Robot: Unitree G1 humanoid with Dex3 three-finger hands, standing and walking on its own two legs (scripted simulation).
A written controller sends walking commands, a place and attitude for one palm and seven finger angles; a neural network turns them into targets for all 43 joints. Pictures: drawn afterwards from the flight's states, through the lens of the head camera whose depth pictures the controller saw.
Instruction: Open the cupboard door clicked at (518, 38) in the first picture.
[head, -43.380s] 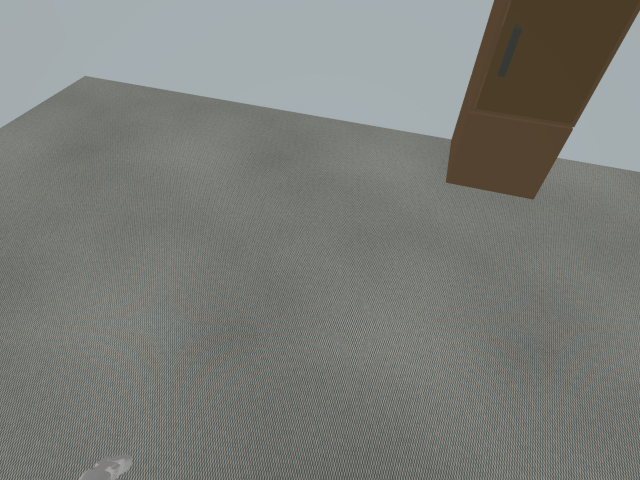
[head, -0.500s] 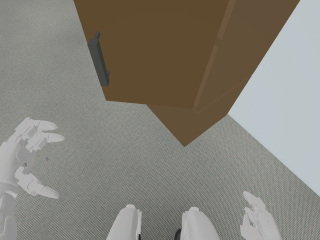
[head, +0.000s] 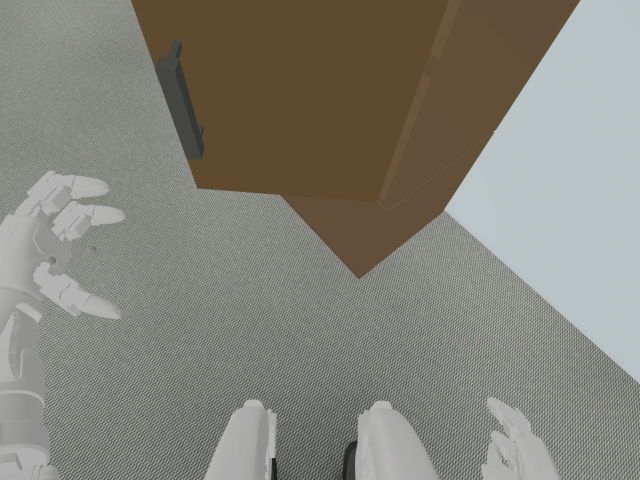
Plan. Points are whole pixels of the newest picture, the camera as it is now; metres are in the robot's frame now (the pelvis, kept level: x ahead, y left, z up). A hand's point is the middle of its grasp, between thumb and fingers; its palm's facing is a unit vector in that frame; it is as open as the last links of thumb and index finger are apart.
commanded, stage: move the hooked fingers beside the handle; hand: left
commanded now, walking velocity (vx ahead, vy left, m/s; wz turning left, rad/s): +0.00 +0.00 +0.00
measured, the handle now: (186, 104) +0.61 +0.22 +0.03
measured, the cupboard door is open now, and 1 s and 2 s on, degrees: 47 47 47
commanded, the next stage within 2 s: slide the fingers in behind the handle in 1.96 s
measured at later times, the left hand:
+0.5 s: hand (108, 191) +0.44 +0.28 +0.04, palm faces +0.00 -1.00 -0.03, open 14.0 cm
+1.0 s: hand (128, 138) +0.52 +0.28 +0.04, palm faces -0.01 -1.00 -0.05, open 14.0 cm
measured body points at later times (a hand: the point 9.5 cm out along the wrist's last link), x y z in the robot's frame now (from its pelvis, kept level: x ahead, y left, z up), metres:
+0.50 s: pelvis +0.00 +0.00 -0.01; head +0.14 +0.03 +0.42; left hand +0.43 +0.33 +0.05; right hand +0.09 -0.28 -0.11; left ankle +0.03 +0.10 -0.62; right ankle +0.05 -0.13 -0.62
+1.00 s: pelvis -0.01 +0.00 -0.03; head +0.18 +0.03 +0.37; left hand +0.52 +0.33 +0.05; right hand +0.01 -0.28 -0.13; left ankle +0.03 +0.10 -0.62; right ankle +0.05 -0.13 -0.62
